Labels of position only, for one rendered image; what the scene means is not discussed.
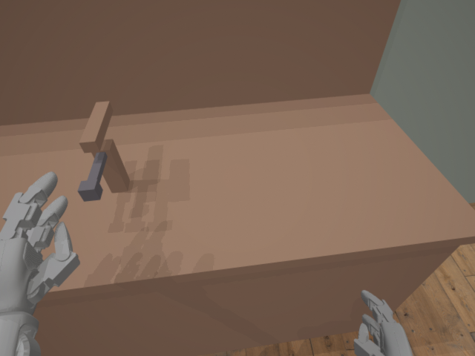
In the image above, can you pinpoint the tap lever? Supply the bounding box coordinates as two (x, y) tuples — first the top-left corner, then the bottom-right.
(78, 152), (108, 202)

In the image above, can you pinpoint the right robot hand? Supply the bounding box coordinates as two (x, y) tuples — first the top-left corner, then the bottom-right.
(354, 290), (413, 356)

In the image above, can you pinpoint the robot left forearm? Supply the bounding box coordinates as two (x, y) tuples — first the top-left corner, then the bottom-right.
(0, 311), (41, 356)

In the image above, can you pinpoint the counter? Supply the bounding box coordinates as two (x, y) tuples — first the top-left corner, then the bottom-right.
(0, 0), (475, 356)

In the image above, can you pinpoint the left robot hand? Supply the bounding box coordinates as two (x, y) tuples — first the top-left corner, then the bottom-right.
(0, 171), (80, 316)

